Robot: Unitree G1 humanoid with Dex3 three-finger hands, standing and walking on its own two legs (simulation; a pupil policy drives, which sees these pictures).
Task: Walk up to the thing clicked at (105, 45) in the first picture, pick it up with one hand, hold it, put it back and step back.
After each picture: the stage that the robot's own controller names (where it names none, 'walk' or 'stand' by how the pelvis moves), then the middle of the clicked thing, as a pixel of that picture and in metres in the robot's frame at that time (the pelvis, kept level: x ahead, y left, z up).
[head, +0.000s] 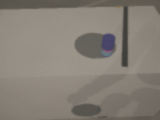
stand; (107, 45) +0.65 -0.12 -0.11
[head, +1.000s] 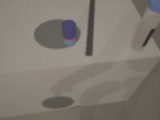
rise first; (69, 33) +0.63 +0.10 -0.07
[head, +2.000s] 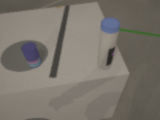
stand; (32, 55) +0.54 +0.27 -0.07
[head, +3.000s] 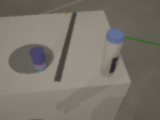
stand; (39, 59) +0.56 +0.24 -0.11
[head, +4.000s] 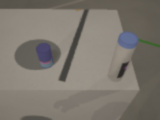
stand; (45, 56) +0.55 +0.21 -0.10
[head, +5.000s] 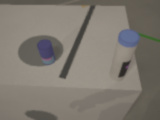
stand; (46, 52) +0.56 +0.19 -0.09
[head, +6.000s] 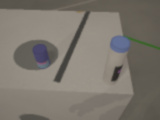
stand; (41, 56) +0.56 +0.22 -0.11
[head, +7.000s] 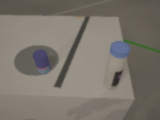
stand; (42, 62) +0.54 +0.22 -0.11
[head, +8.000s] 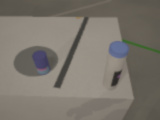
stand; (41, 63) +0.54 +0.22 -0.11
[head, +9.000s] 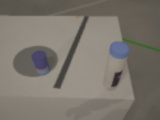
rise first; (41, 63) +0.54 +0.22 -0.11
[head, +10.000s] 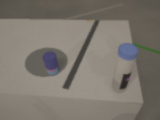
rise first; (51, 64) +0.54 +0.21 -0.11
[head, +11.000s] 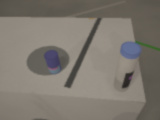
go down; (53, 62) +0.54 +0.20 -0.10
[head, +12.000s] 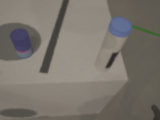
go down; (22, 44) +0.55 +0.20 -0.06
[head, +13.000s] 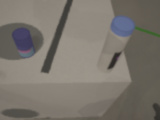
approach; (24, 43) +0.55 +0.20 -0.05
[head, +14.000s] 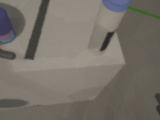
close in; (1, 26) +0.57 +0.22 -0.01
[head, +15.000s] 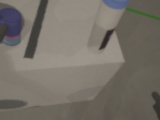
lift; (10, 28) +0.55 +0.18 +0.00
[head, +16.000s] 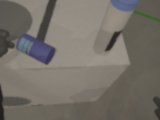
lift; (36, 49) +0.47 +0.12 -0.03
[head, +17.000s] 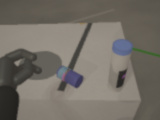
lift; (69, 76) +0.49 +0.09 -0.09
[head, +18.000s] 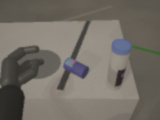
close; (76, 67) +0.54 +0.05 -0.11
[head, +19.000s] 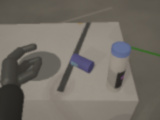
stand; (82, 63) +0.58 +0.02 -0.11
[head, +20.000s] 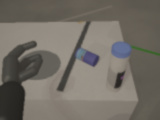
stand; (87, 56) +0.62 -0.01 -0.12
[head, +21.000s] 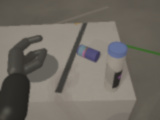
stand; (88, 53) +0.66 -0.03 -0.12
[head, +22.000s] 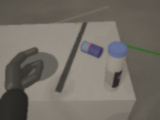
stand; (91, 49) +0.68 -0.04 -0.12
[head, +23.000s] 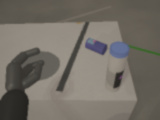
stand; (96, 46) +0.71 -0.07 -0.12
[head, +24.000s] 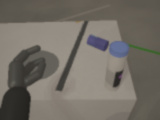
stand; (97, 42) +0.73 -0.08 -0.12
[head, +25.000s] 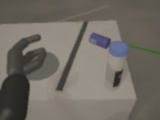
stand; (99, 40) +0.75 -0.10 -0.12
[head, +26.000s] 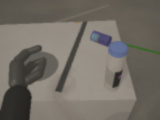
stand; (100, 38) +0.77 -0.11 -0.12
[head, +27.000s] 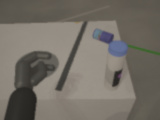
crouch; (103, 36) +0.80 -0.12 -0.12
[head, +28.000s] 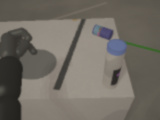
crouch; (102, 32) +0.81 -0.14 -0.12
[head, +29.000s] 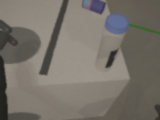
lower; (93, 5) +0.83 -0.15 -0.07
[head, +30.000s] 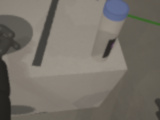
lower; out of the picture +0.86 -0.15 -0.05
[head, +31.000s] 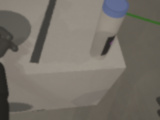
lower; out of the picture +0.87 -0.16 -0.04
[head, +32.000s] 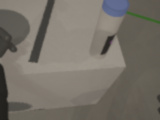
lower; out of the picture +0.87 -0.17 -0.04
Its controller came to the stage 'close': yes
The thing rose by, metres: 0.01
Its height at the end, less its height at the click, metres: -0.02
